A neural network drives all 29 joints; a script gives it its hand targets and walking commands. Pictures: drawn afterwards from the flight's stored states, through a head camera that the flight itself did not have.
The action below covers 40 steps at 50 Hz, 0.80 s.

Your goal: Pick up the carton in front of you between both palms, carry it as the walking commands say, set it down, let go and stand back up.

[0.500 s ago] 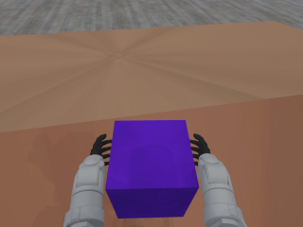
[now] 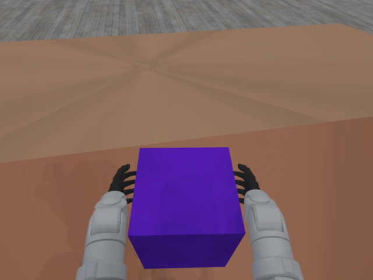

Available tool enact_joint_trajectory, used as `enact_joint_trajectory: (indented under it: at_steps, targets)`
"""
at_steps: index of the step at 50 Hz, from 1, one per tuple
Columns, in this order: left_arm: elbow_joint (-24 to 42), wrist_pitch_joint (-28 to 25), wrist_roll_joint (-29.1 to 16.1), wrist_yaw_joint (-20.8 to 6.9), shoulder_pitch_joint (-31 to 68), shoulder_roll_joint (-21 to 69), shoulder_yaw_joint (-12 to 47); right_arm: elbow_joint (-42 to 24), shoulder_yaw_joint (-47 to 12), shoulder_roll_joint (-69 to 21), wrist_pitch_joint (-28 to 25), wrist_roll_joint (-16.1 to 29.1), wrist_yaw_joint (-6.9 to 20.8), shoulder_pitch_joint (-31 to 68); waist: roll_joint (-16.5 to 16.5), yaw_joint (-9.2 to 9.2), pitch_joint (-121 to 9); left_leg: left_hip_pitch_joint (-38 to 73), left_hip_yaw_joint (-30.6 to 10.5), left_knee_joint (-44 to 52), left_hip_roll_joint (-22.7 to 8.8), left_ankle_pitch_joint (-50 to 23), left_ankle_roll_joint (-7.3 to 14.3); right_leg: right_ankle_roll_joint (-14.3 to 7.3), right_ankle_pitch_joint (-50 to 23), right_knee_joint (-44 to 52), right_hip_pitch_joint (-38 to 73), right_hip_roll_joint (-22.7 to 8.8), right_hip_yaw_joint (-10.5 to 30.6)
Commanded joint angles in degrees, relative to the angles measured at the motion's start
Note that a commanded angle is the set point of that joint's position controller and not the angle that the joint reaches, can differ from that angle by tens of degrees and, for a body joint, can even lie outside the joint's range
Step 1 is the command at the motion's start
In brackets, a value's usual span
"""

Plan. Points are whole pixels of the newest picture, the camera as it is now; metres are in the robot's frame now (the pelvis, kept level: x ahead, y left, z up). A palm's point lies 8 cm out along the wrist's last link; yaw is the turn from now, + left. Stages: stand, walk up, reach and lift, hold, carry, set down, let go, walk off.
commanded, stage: reach and lift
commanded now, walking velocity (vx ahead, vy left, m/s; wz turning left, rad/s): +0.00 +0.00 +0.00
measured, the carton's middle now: (184, 210) +0.30 +0.00 -0.05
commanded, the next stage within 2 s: hold in 0.32 s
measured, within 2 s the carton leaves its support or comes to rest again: neither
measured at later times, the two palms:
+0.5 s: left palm (113, 195) +0.28 +0.15 +0.05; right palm (254, 194) +0.28 -0.15 +0.05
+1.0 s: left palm (114, 196) +0.28 +0.15 +0.05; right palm (254, 195) +0.28 -0.15 +0.05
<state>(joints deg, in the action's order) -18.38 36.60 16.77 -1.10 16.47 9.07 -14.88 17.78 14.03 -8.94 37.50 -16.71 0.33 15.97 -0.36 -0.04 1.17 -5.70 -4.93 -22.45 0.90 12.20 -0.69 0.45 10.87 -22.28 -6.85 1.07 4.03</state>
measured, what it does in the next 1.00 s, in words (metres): stands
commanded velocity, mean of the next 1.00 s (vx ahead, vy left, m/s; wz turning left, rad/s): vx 0.00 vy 0.00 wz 0.00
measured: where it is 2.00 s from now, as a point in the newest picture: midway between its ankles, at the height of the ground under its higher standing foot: outside the picture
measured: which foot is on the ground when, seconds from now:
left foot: down 0.00-1.00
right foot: down 0.00-1.00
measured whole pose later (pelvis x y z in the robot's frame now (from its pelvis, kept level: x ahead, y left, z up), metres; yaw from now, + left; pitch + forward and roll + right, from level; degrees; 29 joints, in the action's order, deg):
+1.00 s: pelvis -0.01 +0.00 +0.00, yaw +0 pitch -8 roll +0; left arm -13.7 42.8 16.4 -1.3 16.8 9.1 -14.1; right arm 13.4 13.5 -9.1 43.5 -16.2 0.5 16.5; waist -0.3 -0.1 2.4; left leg -2.0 -4.9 -21.3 0.9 11.3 -0.7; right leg 0.5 10.0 -21.0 -3.1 1.0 4.2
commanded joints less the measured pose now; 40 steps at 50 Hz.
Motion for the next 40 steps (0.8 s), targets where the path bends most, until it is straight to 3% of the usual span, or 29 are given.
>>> enact_joint_trajectory:
  at_steps: [1, 16, 21, 28, 40]
  targets:
    - [1.72, -0.98, -13.29, -13.07, 24.22, 52.96, 30.43, -2.90, -30.61, -53.64, -1.66, 13.66, 13.00, 25.25, 0.40, 0.03, -15.84, 2.22, 0.75, 3.14, 4.93, -13.34, 0.42, 0.13, -14.20, 2.19, 7.80, 4.45, -0.07]
    - [4.67, 1.12, -14.29, -12.58, 23.89, 52.93, 31.82, -6.09, -31.77, -52.32, 0.20, 14.69, 13.11, 25.51, -0.01, 0.02, -14.17, 3.39, 0.61, 4.19, 4.55, -12.43, 0.14, -0.05, -11.82, 3.09, 7.75, 4.70, -0.34]
    - [10.03, 3.29, -16.47, -11.95, 22.01, 52.76, 35.27, -11.38, -35.60, -52.23, 2.31, 16.97, 12.70, 24.15, -0.09, -0.17, -16.64, 5.96, 0.36, 4.69, 4.46, -16.83, -0.13, 0.21, -15.67, 3.94, 9.96, 4.77, -0.17]
    - [7.49, 5.44, -14.38, -12.16, 23.20, 49.96, 31.61, -8.28, -31.40, -49.66, 4.52, 14.80, 12.68, 24.83, 0.13, -0.07, -8.15, 2.60, 1.01, 6.41, 4.31, -5.10, 0.55, -0.20, -4.66, 5.41, 6.89, 4.29, -0.53]
    - [5.35, 4.64, -14.46, -12.98, 29.11, 51.51, 31.68, -6.17, -31.77, -52.06, 3.99, 14.96, 13.16, 30.43, 0.35, -0.12, -10.84, 1.51, 1.37, 5.25, 4.17, -2.06, 0.81, -0.19, -2.00, 4.34, 7.43, 3.93, -0.68]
